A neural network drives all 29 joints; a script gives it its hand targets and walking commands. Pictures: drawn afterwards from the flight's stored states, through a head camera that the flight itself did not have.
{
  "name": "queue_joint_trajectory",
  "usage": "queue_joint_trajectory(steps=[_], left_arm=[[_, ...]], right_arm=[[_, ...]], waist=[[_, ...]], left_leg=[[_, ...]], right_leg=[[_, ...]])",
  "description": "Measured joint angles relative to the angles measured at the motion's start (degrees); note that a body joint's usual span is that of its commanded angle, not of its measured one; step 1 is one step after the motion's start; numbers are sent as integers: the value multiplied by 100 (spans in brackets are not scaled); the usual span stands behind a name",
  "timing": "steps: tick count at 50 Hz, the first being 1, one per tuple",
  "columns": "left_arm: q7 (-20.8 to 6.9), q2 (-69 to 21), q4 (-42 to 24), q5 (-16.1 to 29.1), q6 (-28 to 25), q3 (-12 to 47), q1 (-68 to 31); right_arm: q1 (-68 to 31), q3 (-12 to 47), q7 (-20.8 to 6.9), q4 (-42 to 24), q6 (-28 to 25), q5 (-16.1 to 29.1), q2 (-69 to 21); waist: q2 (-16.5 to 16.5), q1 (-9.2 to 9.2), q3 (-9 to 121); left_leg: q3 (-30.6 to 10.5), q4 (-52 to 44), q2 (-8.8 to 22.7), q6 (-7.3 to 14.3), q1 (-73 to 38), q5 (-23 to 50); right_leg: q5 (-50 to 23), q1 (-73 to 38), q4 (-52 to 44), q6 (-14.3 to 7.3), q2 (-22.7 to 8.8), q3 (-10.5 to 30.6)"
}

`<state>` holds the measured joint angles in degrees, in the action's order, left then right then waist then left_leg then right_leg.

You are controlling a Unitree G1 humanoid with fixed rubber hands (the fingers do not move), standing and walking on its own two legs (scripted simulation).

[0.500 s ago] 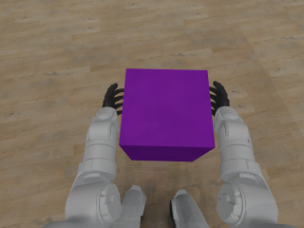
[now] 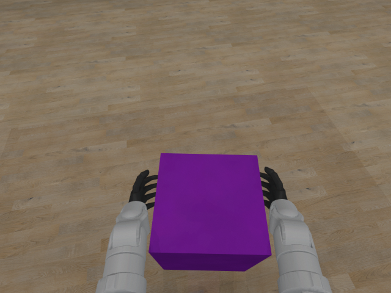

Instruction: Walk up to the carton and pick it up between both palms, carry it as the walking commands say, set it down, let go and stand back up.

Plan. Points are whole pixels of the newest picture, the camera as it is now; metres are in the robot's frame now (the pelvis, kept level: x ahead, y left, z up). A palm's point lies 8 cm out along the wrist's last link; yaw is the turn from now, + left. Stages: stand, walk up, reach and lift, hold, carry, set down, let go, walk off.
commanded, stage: reach and lift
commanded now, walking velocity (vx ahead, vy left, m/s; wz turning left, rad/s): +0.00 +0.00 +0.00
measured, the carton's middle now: (206, 217) +0.30 +0.02 -0.08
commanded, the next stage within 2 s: hold in 1.56 s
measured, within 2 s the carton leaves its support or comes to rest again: neither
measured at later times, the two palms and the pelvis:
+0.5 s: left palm (129, 206) +0.27 +0.17 +0.04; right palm (289, 203) +0.29 -0.13 +0.05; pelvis -0.01 +0.00 +0.01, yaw +0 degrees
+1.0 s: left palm (139, 199) +0.28 +0.15 +0.06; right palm (305, 209) +0.28 -0.15 +0.06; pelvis -0.02 +0.01 +0.01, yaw -1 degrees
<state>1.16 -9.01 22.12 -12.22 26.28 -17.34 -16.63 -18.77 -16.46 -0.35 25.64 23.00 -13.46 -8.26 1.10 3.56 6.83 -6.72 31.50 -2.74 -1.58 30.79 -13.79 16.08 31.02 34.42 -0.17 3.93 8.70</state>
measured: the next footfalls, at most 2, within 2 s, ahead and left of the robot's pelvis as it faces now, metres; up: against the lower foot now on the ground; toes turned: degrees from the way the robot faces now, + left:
none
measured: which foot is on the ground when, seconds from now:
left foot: down 0.00-1.00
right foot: down 0.00-1.00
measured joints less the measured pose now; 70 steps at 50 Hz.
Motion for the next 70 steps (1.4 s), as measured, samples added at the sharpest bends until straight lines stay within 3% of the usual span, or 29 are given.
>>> queue_joint_trajectory(steps=[12,19,34,46,60,70], left_arm=[[-85,39,-134,-206,671,162,203],[-22,38,-287,-157,956,313,181],[82,-20,-551,-159,1542,230,-51],[-6,-93,-166,-455,1701,121,-372],[-37,-39,-566,-321,1736,346,-107],[-13,117,-1231,-87,1837,847,604]], right_arm=[[251,44,-11,-125,608,-104,-71],[344,173,38,-423,934,46,17],[-73,79,-120,-445,1472,-80,78],[-206,-197,-220,-272,1666,-221,100],[170,-44,-141,-804,1695,-100,-9],[787,516,-23,-1482,1895,57,39]], waist=[[-4,-216,-66],[-28,-80,-277],[-4,-141,-609],[13,-339,-716],[9,-320,-535],[55,-302,-540]], left_leg=[[-153,-445,34,12,-1206,88],[-3,-674,50,49,-1830,161],[-33,-776,50,56,-2378,295],[10,-795,79,69,-2504,293],[76,-1063,78,115,-2618,261],[37,-1283,84,124,-2809,284]], right_leg=[[-127,-1313,-606,-42,-36,-134],[-201,-1862,-755,-11,-49,13],[-351,-2461,-936,6,-82,-59],[-391,-2606,-1018,15,-73,-52],[-368,-2695,-1271,25,-115,3],[-413,-2921,-1552,10,-139,-26]])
